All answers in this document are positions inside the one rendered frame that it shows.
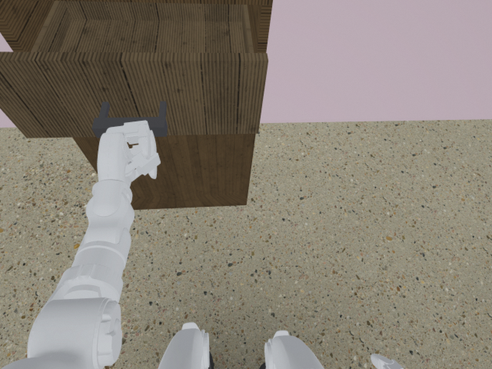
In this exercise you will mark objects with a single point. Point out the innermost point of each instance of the robot left forearm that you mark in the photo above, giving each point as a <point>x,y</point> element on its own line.
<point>101,258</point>

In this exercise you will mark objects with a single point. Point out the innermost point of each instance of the left robot upper arm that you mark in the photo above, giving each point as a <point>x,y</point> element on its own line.
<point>82,333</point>

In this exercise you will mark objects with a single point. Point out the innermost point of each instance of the drawer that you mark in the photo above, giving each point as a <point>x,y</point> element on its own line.
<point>199,58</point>

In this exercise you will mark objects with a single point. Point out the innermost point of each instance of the right robot shin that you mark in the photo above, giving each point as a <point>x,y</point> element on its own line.
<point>280,333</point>

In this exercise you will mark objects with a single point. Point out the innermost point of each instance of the cabinet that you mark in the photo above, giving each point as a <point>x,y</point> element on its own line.
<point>195,170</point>

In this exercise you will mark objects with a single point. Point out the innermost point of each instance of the handle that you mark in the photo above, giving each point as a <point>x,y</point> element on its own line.
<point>157,124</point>

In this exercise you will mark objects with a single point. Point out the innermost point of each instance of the robot left hand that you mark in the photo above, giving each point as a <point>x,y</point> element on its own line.
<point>114,153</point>

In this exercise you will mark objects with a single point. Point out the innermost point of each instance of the robot right hand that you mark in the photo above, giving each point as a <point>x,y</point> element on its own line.
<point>381,362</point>

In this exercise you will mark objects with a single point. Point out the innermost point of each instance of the robot right thigh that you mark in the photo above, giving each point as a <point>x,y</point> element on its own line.
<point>289,352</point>

